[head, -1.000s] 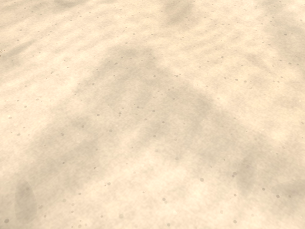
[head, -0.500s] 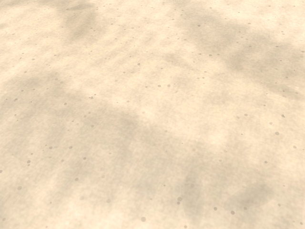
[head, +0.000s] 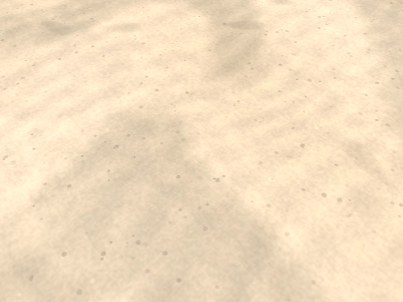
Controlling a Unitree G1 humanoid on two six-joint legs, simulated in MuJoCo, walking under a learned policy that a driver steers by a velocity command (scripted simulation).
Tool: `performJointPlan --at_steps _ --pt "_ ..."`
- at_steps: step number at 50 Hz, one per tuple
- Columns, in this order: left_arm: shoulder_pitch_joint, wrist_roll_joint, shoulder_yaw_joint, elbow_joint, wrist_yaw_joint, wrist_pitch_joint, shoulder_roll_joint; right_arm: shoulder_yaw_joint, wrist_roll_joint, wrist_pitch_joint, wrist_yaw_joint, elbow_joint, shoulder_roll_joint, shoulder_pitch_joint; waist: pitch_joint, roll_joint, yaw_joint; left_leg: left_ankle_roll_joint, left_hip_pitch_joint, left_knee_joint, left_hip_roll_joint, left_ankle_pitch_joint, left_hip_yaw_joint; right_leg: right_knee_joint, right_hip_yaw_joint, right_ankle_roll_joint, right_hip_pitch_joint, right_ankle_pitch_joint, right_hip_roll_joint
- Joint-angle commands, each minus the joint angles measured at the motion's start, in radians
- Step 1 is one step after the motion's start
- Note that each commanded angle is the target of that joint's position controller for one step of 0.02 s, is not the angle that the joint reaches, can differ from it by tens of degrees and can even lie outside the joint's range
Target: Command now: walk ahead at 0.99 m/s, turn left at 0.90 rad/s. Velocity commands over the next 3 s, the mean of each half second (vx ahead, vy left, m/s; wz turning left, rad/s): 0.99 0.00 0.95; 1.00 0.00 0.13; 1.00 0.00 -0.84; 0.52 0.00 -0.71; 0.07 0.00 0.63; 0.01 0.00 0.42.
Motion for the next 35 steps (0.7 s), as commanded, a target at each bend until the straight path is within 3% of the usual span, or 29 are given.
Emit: performJointPlan --at_steps 1,4,6,8,10,11,12,13,14,15,16,17,18,19,21,23,25,27,29,31,32,33,34,35 --pt "-0.049 0.004 0.006 -0.088 -0.008 0.026 0.098 -0.018 0.011 -0.058 -0.002 -0.103 -0.129 -0.035 0.071 -0.055 0.047 0.152 -0.098 -0.332 0.243 0.083 -0.377 -0.201 -0.075 0.051 -0.089 0.085 -0.011" --pt "-0.190 -0.014 -0.011 -0.145 -0.019 0.022 0.082 -0.028 0.008 -0.062 0.007 -0.111 -0.143 0.033 0.079 0.006 -0.017 0.103 -0.073 -0.312 0.202 0.296 -0.341 -0.461 -0.101 0.051 -0.036 0.299 0.034" --pt "-0.244 -0.026 -0.014 -0.175 -0.024 0.016 0.088 -0.035 0.011 -0.060 0.012 -0.111 -0.154 0.075 0.049 0.041 -0.056 0.079 0.017 -0.289 0.215 0.443 -0.354 -0.571 -0.112 0.033 -0.014 0.373 0.070" --pt "-0.271 -0.031 -0.012 -0.206 -0.021 0.010 0.109 -0.039 0.014 -0.058 0.005 -0.119 -0.165 0.078 0.032 0.063 -0.063 0.056 0.099 -0.258 0.245 0.537 -0.378 -0.656 -0.095 0.012 0.026 0.390 0.085" --pt "-0.167 -0.034 0.002 -0.188 -0.010 0.005 0.148 -0.045 0.017 -0.057 -0.004 -0.141 -0.196 0.021 -0.035 0.074 0.000 0.005 0.122 -0.146 0.241 0.735 -0.374 -0.742 -0.085 -0.009 0.227 0.332 0.129" --pt "-0.034 -0.039 0.025 -0.154 0.005 0.001 0.201 -0.052 0.010 -0.059 -0.003 -0.148 -0.232 0.001 -0.132 0.078 0.065 -0.020 0.134 0.010 0.236 0.871 -0.372 -0.715 -0.079 -0.021 0.388 0.248 0.153" --pt "0.174 -0.046 0.048 -0.110 0.025 -0.001 0.245 -0.059 0.000 -0.062 0.003 -0.162 -0.265 -0.059 -0.230 0.080 0.194 -0.036 0.058 0.245 0.210 0.858 -0.362 -0.707 -0.080 -0.031 0.606 0.180 0.130" --pt "0.398 -0.025 0.074 -0.069 0.050 -0.001 0.307 -0.038 -0.008 -0.073 0.009 -0.189 -0.185 -0.098 -0.358 0.034 0.288 -0.044 -0.097 0.551 0.162 0.643 -0.323 -0.660 0.037 -0.049 0.860 -0.059 -0.005" --pt "0.449 0.028 0.085 -0.054 0.054 -0.004 0.367 0.010 0.021 -0.075 0.008 -0.239 0.007 -0.051 -0.428 -0.272 0.214 -0.051 -0.409 0.874 0.053 -0.238 -0.230 -0.797 0.464 -0.087 1.055 -0.396 -0.291" --pt "0.319 0.017 0.093 -0.070 0.034 -0.002 0.363 0.023 0.043 -0.065 0.003 -0.277 -0.038 0.031 -0.466 -0.428 0.104 -0.039 -0.534 0.997 0.092 -0.197 -0.177 -0.995 0.870 -0.152 0.999 -0.533 -0.364" --pt "0.184 0.007 0.071 -0.100 0.026 0.003 0.230 0.015 0.014 -0.044 -0.002 -0.240 -0.102 -0.045 -0.289 -0.225 0.101 -0.043 -0.567 0.994 0.169 -0.075 -0.139 -1.005 0.689 -0.155 0.832 -0.599 -0.293" --pt "0.149 -0.002 0.055 -0.089 0.023 0.006 0.165 0.012 -0.005 -0.031 0.011 -0.238 -0.115 -0.086 -0.179 -0.091 0.092 -0.055 -0.552 0.943 0.209 -0.012 -0.111 -0.985 0.493 -0.150 0.695 -0.405 -0.251" --pt "0.163 0.002 0.049 -0.064 0.024 0.006 0.146 0.012 -0.016 -0.020 0.026 -0.243 -0.108 -0.124 -0.131 -0.032 0.088 -0.066 -0.532 0.913 0.238 -0.006 -0.103 -0.990 0.360 -0.135 0.610 -0.233 -0.215" --pt "0.204 -0.002 0.042 -0.024 0.026 0.000 0.134 0.018 -0.029 -0.007 0.043 -0.269 -0.081 -0.153 -0.088 -0.048 0.074 -0.073 -0.531 0.897 0.264 -0.006 -0.104 -1.001 0.252 -0.128 0.550 -0.130 -0.190" --pt "0.256 -0.026 0.036 0.034 0.011 -0.022 0.107 0.036 -0.031 0.019 0.062 -0.317 -0.036 -0.208 -0.038 -0.087 0.054 -0.080 -0.575 0.883 0.307 0.005 -0.095 -1.034 0.119 -0.109 0.505 0.011 -0.180" --pt "0.258 -0.037 0.035 0.051 0.001 -0.039 0.113 0.047 -0.032 0.031 0.071 -0.362 -0.031 -0.272 -0.008 -0.077 0.038 -0.085 -0.609 0.850 0.320 0.073 -0.073 -1.074 -0.014 -0.094 0.470 0.154 -0.172" --pt "0.225 -0.032 0.037 0.053 0.000 -0.052 0.133 0.054 -0.026 0.034 0.077 -0.398 -0.041 -0.327 0.028 -0.083 0.011 -0.089 -0.598 0.759 0.321 0.180 -0.051 -1.114 -0.151 -0.080 0.426 0.260 -0.143" --pt "0.237 -0.030 0.039 0.064 0.003 -0.058 0.155 0.057 -0.022 0.036 0.085 -0.417 -0.058 -0.388 0.072 -0.051 0.015 -0.078 -0.576 0.612 0.305 0.258 0.009 -1.147 -0.256 -0.068 0.435 0.359 -0.109" --pt "0.283 -0.030 0.044 0.082 0.009 -0.056 0.182 0.066 -0.027 0.033 0.098 -0.431 -0.053 -0.468 0.115 -0.019 0.038 -0.048 -0.523 0.440 0.277 0.294 0.094 -1.165 -0.343 -0.051 0.479 0.485 -0.087" --pt "0.372 -0.027 0.041 0.104 0.017 -0.048 0.203 0.077 -0.033 0.021 0.100 -0.425 -0.035 -0.497 0.104 -0.027 0.056 -0.011 -0.389 0.323 0.195 0.272 0.162 -1.124 -0.367 -0.047 0.529 0.907 -0.095" --pt "0.396 -0.026 0.043 0.113 0.024 -0.040 0.233 0.076 -0.038 0.015 0.092 -0.408 -0.040 -0.465 0.076 -0.064 0.033 0.005 -0.319 0.296 0.151 0.233 0.166 -1.078 -0.358 -0.058 0.574 1.130 -0.120" --pt "0.392 -0.025 0.049 0.115 0.031 -0.027 0.278 0.067 -0.041 0.010 0.080 -0.381 -0.066 -0.393 0.028 -0.101 -0.018 0.019 -0.232 0.268 0.111 0.157 0.154 -0.976 -0.348 -0.074 0.618 1.297 -0.147" --pt "0.368 -0.025 0.056 0.111 0.036 -0.009 0.319 0.048 -0.045 0.006 0.066 -0.338 -0.110 -0.253 -0.045 -0.124 -0.098 0.034 -0.080 0.243 0.078 0.068 0.133 -0.782 -0.337 -0.099 0.620 1.398 -0.167" --pt "0.327 -0.026 0.056 0.100 0.040 0.005 0.333 0.024 -0.045 0.003 0.047 -0.268 -0.153 -0.044 -0.135 -0.128 -0.201 0.056 0.152 0.152 0.085 0.052 0.077 -0.522 -0.325 -0.121 0.550 1.341 -0.164"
